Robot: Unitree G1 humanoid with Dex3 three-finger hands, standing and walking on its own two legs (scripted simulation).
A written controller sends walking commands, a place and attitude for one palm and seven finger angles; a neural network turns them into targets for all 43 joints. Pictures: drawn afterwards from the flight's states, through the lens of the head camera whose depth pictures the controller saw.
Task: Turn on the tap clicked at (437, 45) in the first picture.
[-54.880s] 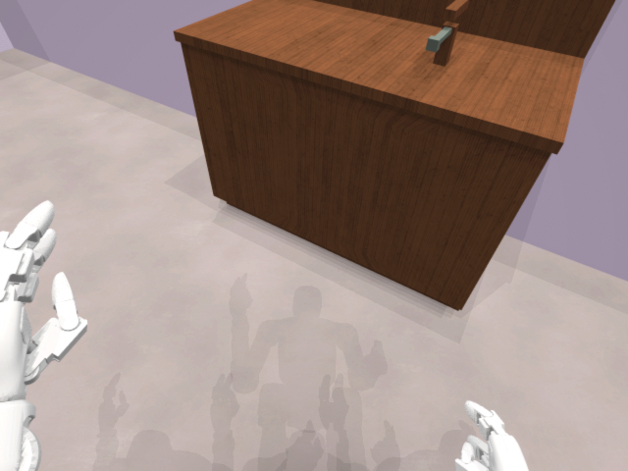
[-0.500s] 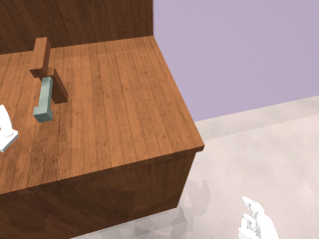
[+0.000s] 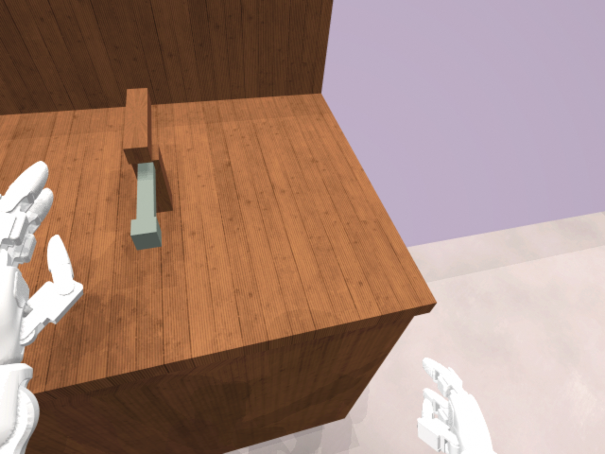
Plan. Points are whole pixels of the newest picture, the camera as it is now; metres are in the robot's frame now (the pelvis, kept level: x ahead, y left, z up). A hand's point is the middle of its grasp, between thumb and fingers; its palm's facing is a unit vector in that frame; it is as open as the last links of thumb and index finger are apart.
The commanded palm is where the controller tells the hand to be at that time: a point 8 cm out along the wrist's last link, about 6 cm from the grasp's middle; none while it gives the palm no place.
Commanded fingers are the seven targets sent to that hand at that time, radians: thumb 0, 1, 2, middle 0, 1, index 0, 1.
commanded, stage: come to a stop and stand still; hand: left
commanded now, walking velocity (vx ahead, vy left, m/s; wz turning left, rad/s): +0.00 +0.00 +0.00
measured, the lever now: (146, 233) +0.32 +0.23 +0.12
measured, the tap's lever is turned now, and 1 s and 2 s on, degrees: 0 0 0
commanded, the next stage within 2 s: look again from close up in 0.24 s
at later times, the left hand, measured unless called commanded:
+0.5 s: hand (60, 302) +0.21 +0.25 +0.16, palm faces +0.40 -0.84 -0.35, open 7.4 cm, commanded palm +0.15 +0.29 +0.18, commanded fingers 0.00 0.90 0.90 -0.20 -0.30 -0.20 -0.30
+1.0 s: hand (90, 298) +0.21 +0.23 +0.17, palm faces +0.40 -0.85 -0.35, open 7.4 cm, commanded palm +0.15 +0.26 +0.18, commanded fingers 0.00 0.90 0.90 -0.20 -0.30 -0.20 -0.30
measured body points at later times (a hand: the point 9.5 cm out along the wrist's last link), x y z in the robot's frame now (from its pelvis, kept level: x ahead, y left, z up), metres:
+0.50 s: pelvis +0.00 +0.00 +0.00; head +0.01 +0.02 +0.45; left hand +0.18 +0.30 +0.18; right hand +0.17 -0.22 -0.07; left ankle +0.01 +0.07 -0.74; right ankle +0.01 -0.14 -0.74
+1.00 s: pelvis -0.01 -0.02 +0.00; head +0.01 -0.01 +0.45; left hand +0.18 +0.27 +0.18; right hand +0.18 -0.24 -0.07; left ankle +0.01 +0.07 -0.74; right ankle +0.01 -0.14 -0.74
